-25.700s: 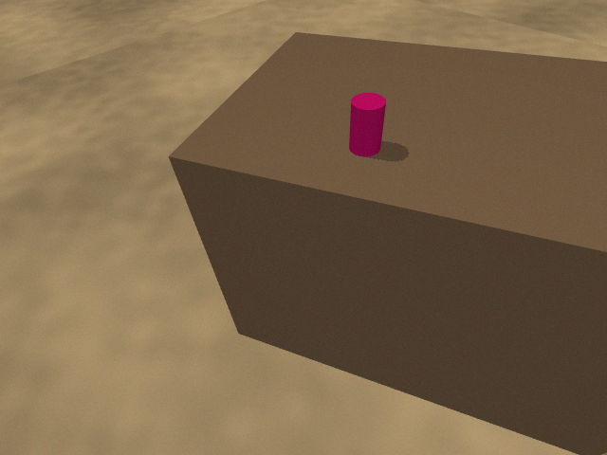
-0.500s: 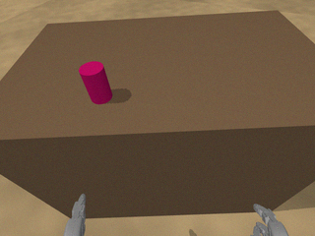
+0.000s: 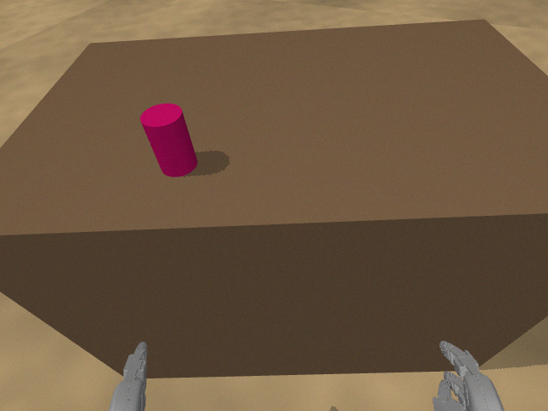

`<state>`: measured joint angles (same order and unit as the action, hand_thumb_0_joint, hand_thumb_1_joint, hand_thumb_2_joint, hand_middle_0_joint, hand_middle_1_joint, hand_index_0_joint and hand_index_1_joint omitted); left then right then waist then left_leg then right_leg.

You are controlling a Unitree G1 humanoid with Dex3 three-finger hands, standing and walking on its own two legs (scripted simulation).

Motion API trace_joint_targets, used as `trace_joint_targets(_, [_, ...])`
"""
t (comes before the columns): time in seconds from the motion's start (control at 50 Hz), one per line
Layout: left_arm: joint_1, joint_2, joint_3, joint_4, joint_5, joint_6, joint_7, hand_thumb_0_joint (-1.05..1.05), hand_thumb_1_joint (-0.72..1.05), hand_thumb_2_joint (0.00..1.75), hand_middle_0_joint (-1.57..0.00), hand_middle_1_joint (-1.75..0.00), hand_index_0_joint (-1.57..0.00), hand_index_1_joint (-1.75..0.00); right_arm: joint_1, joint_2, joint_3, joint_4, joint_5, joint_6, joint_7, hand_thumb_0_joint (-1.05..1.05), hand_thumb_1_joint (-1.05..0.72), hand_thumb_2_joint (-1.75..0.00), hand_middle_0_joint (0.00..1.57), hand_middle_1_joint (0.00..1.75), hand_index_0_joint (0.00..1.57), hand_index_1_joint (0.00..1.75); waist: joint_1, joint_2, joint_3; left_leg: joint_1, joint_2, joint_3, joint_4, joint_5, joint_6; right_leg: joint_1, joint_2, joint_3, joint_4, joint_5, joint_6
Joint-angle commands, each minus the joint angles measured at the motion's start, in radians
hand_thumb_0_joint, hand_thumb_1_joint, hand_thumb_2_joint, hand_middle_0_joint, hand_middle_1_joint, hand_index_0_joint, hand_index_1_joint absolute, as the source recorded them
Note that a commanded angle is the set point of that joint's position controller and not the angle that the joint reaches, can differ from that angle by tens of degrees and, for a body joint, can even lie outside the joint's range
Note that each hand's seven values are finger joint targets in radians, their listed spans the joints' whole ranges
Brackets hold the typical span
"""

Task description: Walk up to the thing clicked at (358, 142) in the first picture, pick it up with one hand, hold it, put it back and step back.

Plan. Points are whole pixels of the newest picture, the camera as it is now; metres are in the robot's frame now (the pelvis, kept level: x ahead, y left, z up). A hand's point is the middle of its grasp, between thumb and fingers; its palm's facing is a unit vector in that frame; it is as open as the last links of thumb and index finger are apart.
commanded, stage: home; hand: left
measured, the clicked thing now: (171, 141) +0.53 +0.21 +0.14
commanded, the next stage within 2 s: stand in 1.26 s
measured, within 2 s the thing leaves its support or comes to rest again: neither
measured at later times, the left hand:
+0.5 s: hand (175, 402) +0.18 +0.18 -0.05, palm faces +0.13 -0.95 -0.28, open 17.6 cm
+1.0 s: hand (169, 404) +0.18 +0.19 -0.05, palm faces +0.13 -0.95 -0.28, open 17.7 cm
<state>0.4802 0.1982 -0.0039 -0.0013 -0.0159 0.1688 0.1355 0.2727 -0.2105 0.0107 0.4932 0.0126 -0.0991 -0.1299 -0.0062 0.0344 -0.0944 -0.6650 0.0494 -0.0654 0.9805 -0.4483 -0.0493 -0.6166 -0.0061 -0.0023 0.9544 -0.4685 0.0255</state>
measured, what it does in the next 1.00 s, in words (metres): stands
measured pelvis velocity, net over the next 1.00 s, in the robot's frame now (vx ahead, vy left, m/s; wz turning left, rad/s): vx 0.01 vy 0.01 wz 0.00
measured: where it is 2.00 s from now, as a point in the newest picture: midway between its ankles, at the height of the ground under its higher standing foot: outside the picture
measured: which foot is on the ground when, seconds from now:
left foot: down 0.00-1.00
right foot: down 0.00-1.00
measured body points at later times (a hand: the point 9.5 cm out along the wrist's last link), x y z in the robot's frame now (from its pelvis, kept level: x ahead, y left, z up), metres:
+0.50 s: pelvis +0.01 +0.00 +0.00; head +0.03 +0.00 +0.45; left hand +0.17 +0.23 -0.03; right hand +0.17 -0.24 -0.07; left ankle +0.03 +0.15 -0.68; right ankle +0.01 -0.14 -0.68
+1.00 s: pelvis +0.01 +0.01 +0.00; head +0.03 +0.01 +0.45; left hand +0.17 +0.24 -0.03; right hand +0.17 -0.23 -0.07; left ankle +0.03 +0.15 -0.68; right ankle +0.01 -0.14 -0.68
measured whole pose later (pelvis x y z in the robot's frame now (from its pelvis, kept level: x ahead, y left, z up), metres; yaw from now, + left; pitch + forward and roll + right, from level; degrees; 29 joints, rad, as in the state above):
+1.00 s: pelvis +0.01 +0.01 +0.00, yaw +0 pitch +8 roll -2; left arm 0.49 0.20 0.00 -0.06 -0.01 0.26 0.14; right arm 0.28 -0.21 0.01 0.49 0.01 -0.12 -0.16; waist -0.01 0.04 -0.11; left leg -0.67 0.05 -0.07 1.00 -0.47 -0.04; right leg -0.61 -0.01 0.00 0.95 -0.48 0.03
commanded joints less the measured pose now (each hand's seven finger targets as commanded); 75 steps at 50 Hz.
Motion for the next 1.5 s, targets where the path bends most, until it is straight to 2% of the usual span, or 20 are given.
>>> trace_joint_targets(0.0, [-0.026, 0.101, 0.054, -0.209, 0.010, -0.041, 0.011, 0.00, -0.54, 0.06, -0.05, -0.06, -0.05, -0.06, -0.062, -0.119, -0.051, -0.165, -0.001, -0.064, -0.019, 0.00, -0.90, -0.90, 0.20, 0.30, 0.20, 0.30, -0.007, -0.017, -0.107, 0.100, -0.039, 0.075, -0.156, 0.100, 0.048, 0.032, 0.026, -0.049, -0.185, 0.115, -0.022])
trace_joint_targets(0.08, [-0.002, 0.095, 0.056, -0.189, 0.011, -0.027, 0.010, 0.00, -0.56, 0.05, -0.05, -0.05, -0.05, -0.05, -0.062, -0.117, -0.050, -0.158, -0.003, -0.069, -0.024, 0.00, -0.90, -0.90, 0.20, 0.30, 0.20, 0.30, -0.011, -0.032, -0.105, 0.100, -0.038, 0.079, -0.138, 0.141, 0.050, 0.042, 0.026, -0.046, -0.184, 0.159, -0.018])
trace_joint_targets(0.14, [-0.023, 0.094, 0.053, -0.186, 0.010, -0.022, 0.009, 0.00, -0.57, 0.04, -0.05, -0.05, -0.05, -0.05, -0.070, -0.118, -0.048, -0.162, -0.002, -0.071, -0.022, 0.00, -0.90, -0.90, 0.20, 0.30, 0.20, 0.30, -0.011, -0.025, -0.063, 0.075, -0.038, 0.079, -0.148, 0.087, 0.050, 0.010, 0.026, -0.046, -0.192, 0.103, -0.020])
trace_joint_targets(0.24, [-0.020, 0.116, 0.071, -0.238, 0.009, -0.017, 0.007, 0.00, -0.58, 0.04, -0.05, -0.05, -0.05, -0.05, -0.064, -0.115, -0.049, -0.168, -0.003, -0.075, -0.030, 0.00, -0.90, -0.90, 0.20, 0.30, 0.20, 0.30, -0.004, -0.021, -0.109, 0.093, -0.042, 0.084, -0.132, 0.126, 0.051, 0.044, 0.020, -0.036, -0.197, 0.144, -0.016])
trace_joint_targets(0.36, [0.006, 0.096, 0.056, -0.219, 0.013, -0.002, 0.007, 0.00, -0.60, 0.03, -0.04, -0.05, -0.04, -0.05, -0.048, -0.121, -0.055, -0.161, -0.005, -0.077, -0.034, 0.00, -0.90, -0.90, 0.20, 0.30, 0.20, 0.30, -0.017, -0.025, -0.143, 0.117, -0.037, 0.076, -0.122, 0.199, 0.049, 0.056, 0.029, -0.046, -0.165, 0.222, -0.018])
trace_joint_targets(0.46, [-0.011, 0.105, 0.066, -0.224, 0.011, 0.008, 0.008, 0.00, -0.61, 0.02, -0.04, -0.04, -0.04, -0.04, -0.063, -0.116, -0.050, -0.160, -0.006, -0.082, -0.039, 0.00, -0.90, -0.90, 0.20, 0.30, 0.20, 0.30, -0.009, -0.032, -0.108, 0.091, -0.040, 0.077, -0.125, 0.148, 0.051, 0.041, 0.026, -0.043, -0.188, 0.169, -0.017])
trace_joint_targets(0.6, [0.007, 0.098, 0.060, -0.231, 0.014, 0.022, 0.010, 0.00, -0.61, 0.02, -0.04, -0.05, -0.04, -0.05, -0.048, -0.116, -0.053, -0.157, -0.008, -0.079, -0.041, 0.00, -0.90, -0.90, 0.20, 0.30, 0.20, 0.30, -0.013, 0.005, -0.143, 0.125, -0.033, 0.064, -0.130, 0.233, 0.042, 0.056, 0.037, -0.060, -0.149, 0.239, -0.022])
trace_joint_targets(0.8, [-0.015, 0.094, 0.045, -0.239, 0.014, 0.035, 0.011, 0.00, -0.61, 0.02, -0.04, -0.04, -0.04, -0.04, -0.056, -0.117, -0.049, -0.155, -0.010, -0.078, -0.044, 0.00, -0.90, -0.90, 0.20, 0.30, 0.20, 0.30, -0.012, 0.021, -0.102, 0.110, -0.031, 0.056, -0.152, 0.175, 0.039, 0.033, 0.038, -0.066, -0.151, 0.177, -0.026])
trace_joint_targets(0.94, [-0.023, 0.105, 0.061, -0.243, 0.012, 0.044, 0.011, 0.00, -0.61, 0.02, -0.04, -0.05, -0.04, -0.05, -0.065, -0.116, -0.045, -0.167, -0.008, -0.082, -0.047, 0.00, -0.90, -0.90, 0.20, 0.30, 0.20, 0.30, -0.008, -0.004, -0.092, 0.086, -0.034, 0.060, -0.155, 0.107, 0.044, 0.025, 0.035, -0.061, -0.174, 0.113, -0.025])
trace_joint_targets(1.02, [0.007, 0.101, 0.063, -0.241, 0.013, 0.045, 0.010, 0.00, -0.59, 0.03, -0.04, -0.05, -0.04, -0.05, -0.057, -0.115, -0.047, -0.168, -0.008, -0.080, -0.050, 0.00, -0.90, -0.90, 0.20, 0.30, 0.20, 0.30, -0.007, -0.016, -0.133, 0.102, -0.036, 0.066, -0.135, 0.167, 0.045, 0.050, 0.033, -0.057, -0.168, 0.176, -0.023])
trace_joint_targets(1.12, [-0.016, 0.093, 0.044, -0.242, 0.014, 0.049, 0.012, 0.00, -0.58, 0.04, -0.05, -0.05, -0.05, -0.05, -0.061, -0.114, -0.045, -0.164, -0.009, -0.083, -0.051, 0.00, -0.90, -0.90, 0.20, 0.30, 0.20, 0.30, -0.014, 0.000, -0.102, 0.097, -0.033, 0.061, -0.148, 0.134, 0.043, 0.023, 0.037, -0.062, -0.164, 0.141, -0.024])
trace_joint_targets(1.2, [-0.031, 0.107, 0.054, -0.258, 0.014, 0.047, 0.011, 0.00, -0.59, 0.03, -0.05, -0.05, -0.05, -0.05, -0.058, -0.117, -0.045, -0.164, -0.008, -0.081, -0.054, 0.00, -0.90, -0.90, 0.20, 0.30, 0.20, 0.30, -0.011, 0.011, -0.105, 0.098, -0.033, 0.062, -0.151, 0.130, 0.043, 0.019, 0.036, -0.059, -0.167, 0.136, -0.027])
trace_joint_targets(1.22, [-0.193, 0.264, 0.094, 0.093, 0.103, -0.072, -0.036, 0.00, -0.61, 0.00, -0.04, -0.04, -0.04, -0.04, -0.108, -0.283, -0.088, 0.087, -0.122, -0.015, 0.006, 0.00, -0.90, -0.90, 0.20, 0.30, 0.20, 0.30, 0.019, -0.073, 0.070, 0.178, 0.017, -0.030, -0.211, 0.225, 0.096, 0.103, -0.026, 0.039, -0.159, 0.141, -0.102])
trace_joint_targets(1.24, [-0.147, 0.270, 0.103, 0.231, 0.117, -0.122, -0.060, 0.00, -0.61, 0.00, -0.04, -0.04, -0.04, -0.04, -0.069, -0.296, -0.098, 0.116, -0.136, 0.010, 0.039, 0.00, -0.90, -0.90, 0.20, 0.30, 0.20, 0.30, 0.028, -0.105, 0.004, 0.189, 0.010, -0.008, -0.185, 0.214, 0.128, 0.146, -0.054, 0.079, -0.176, 0.166, -0.122])
trace_joint_targets(1.28, [-0.181, 0.286, 0.090, 0.296, 0.109, -0.169, -0.087, 0.00, -0.60, 0.03, -0.04, -0.05, -0.04, -0.05, -0.084, -0.277, -0.098, 0.118, -0.113, 0.032, 0.071, 0.00, -0.90, -0.90, 0.20, 0.30, 0.20, 0.30, 0.008, -0.115, 0.020, 0.178, -0.020, -0.004, -0.187, 0.156, 0.137, 0.137, -0.070, 0.138, -0.224, 0.132, -0.142])
trace_joint_targets(1.32, [-0.221, 0.298, 0.078, 0.363, 0.085, -0.197, -0.107, 0.00, -0.59, 0.03, -0.05, -0.05, -0.04, -0.05, -0.085, -0.264, -0.089, 0.136, -0.074, 0.032, 0.102, 0.00, -0.90, -0.90, 0.20, 0.30, 0.20, 0.30, 0.008, -0.068, -0.004, 0.225, -0.023, -0.001, -0.220, 0.135, 0.143, 0.170, -0.070, 0.133, -0.227, 0.126, -0.132])
trace_joint_targets(1.34, [-0.207, 0.292, 0.073, 0.398, 0.074, -0.202, -0.113, 0.00, -0.61, 0.02, -0.04, -0.04, -0.04, -0.04, -0.095, -0.275, -0.095, 0.150, -0.067, 0.033, 0.112, 0.00, -0.90, -0.90, 0.20, 0.30, 0.20, 0.30, 0.024, -0.072, 0.005, 0.247, -0.022, 0.004, -0.220, 0.134, 0.140, 0.155, -0.069, 0.135, -0.245, 0.124, -0.129])
trace_joint_targets(1.38, [-0.242, 0.305, 0.076, 0.466, 0.064, -0.208, -0.115, 0.00, -0.45, 0.18, -0.20, -0.20, -0.20, -0.20, -0.097, -0.273, -0.100, 0.180, -0.055, 0.038, 0.123, 0.00, -0.90, -0.90, 0.20, 0.30, 0.20, 0.30, 0.019, -0.076, -0.005, 0.267, -0.020, 0.003, -0.235, 0.163, 0.130, 0.175, -0.070, 0.135, -0.254, 0.160, -0.122])
trace_joint_targets(1.4, [-0.257, 0.306, 0.075, 0.498, 0.064, -0.210, -0.114, 0.00, -0.37, 0.26, -0.20, -0.28, -0.20, -0.28, -0.097, -0.273, -0.104, 0.195, -0.054, 0.041, 0.126, 0.00, -0.90, -0.90, 0.20, 0.30, 0.20, 0.30, 0.016, -0.067, -0.012, 0.273, -0.015, -0.005, -0.240, 0.180, 0.127, 0.196, -0.071, 0.127, -0.251, 0.183, -0.117])
trace_joint_targets(1.48, [-0.262, 0.305, 0.071, 0.619, 0.060, -0.214, -0.111, 0.00, -0.05, 0.58, -0.20, -0.30, -0.20, -0.30, -0.113, -0.289, -0.108, 0.249, -0.063, 0.050, 0.129, 0.00, -0.90, -0.90, 0.20, 0.30, 0.20, 0.30, 0.027, 0.012, 0.026, 0.283, 0.027, -0.073, -0.331, 0.147, 0.140, 0.217, -0.042, 0.085, -0.245, 0.174, -0.095])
